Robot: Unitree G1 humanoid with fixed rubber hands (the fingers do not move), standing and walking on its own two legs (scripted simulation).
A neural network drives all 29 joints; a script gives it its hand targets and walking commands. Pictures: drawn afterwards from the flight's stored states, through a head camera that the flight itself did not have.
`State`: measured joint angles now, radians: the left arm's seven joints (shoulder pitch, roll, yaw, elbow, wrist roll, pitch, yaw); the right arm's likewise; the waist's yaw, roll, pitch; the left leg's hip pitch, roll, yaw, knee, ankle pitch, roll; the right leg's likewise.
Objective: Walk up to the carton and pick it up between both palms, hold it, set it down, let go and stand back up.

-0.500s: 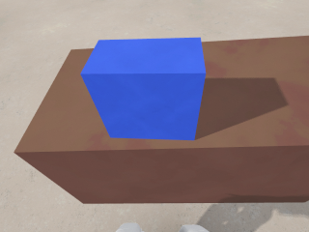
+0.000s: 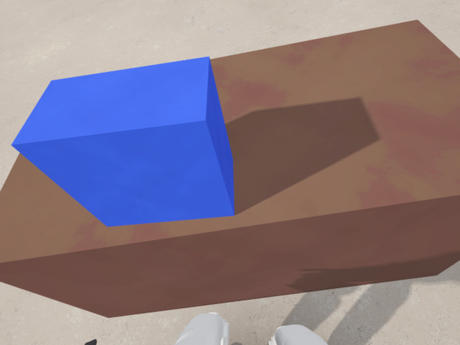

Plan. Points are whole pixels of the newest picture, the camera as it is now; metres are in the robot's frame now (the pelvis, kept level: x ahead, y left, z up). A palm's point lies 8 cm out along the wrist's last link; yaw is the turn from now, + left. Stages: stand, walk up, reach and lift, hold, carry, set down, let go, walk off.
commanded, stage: walk up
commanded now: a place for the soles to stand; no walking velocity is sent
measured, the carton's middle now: (150, 153) +0.45 +0.19 +0.07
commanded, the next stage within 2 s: none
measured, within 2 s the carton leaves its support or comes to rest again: neither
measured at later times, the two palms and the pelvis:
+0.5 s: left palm out of the picture +0.08 +0.35 -0.09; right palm out of the picture +0.01 -0.29 -0.12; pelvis +0.00 +0.03 +0.00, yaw +0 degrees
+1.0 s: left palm out of the picture +0.04 +0.54 -0.11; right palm out of the picture +0.05 -0.10 -0.08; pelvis +0.00 +0.23 +0.01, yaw +5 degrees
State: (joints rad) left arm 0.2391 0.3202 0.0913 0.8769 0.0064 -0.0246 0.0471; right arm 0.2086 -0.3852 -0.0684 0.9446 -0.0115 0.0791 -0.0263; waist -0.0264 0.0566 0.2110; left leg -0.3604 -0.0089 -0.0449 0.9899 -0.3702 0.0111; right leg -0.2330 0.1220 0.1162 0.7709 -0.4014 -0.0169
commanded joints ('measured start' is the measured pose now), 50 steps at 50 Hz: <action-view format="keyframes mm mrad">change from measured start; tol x32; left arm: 1 -63 301 80 -30 -5 -43 42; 44 -5 228 7 -47 -1 -5 17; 50 551 319 61 91 0 24 34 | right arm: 1 285 -245 -73 46 -32 20 18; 16 310 -229 -109 40 -47 13 15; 21 -185 -212 -81 -160 -60 4 49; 45 178 -226 -75 -17 -1 -96 -12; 50 -253 -230 -104 -190 31 -57 -26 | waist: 1 -41 -421 -71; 19 48 205 -168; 37 16 -356 -156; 50 266 274 -204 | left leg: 1 43 -45 -52 -57 -67 5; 17 211 88 7 -615 221 164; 24 -285 -11 -240 107 -155 28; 36 -99 93 -130 -183 -241 28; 42 425 313 -531 -608 548 7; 50 77 -120 125 -345 1559 -641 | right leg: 1 11 -120 142 -553 727 508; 7 416 -260 265 -239 837 123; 14 235 -155 109 -354 1121 463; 19 -21 -66 47 164 -183 -20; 24 15 -515 737 -570 -86 -72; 30 -144 -357 470 -516 -245 -76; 38 -113 -287 200 -91 408 -124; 40 -437 0 3 307 -205 8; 50 217 -5 -209 -180 -133 -92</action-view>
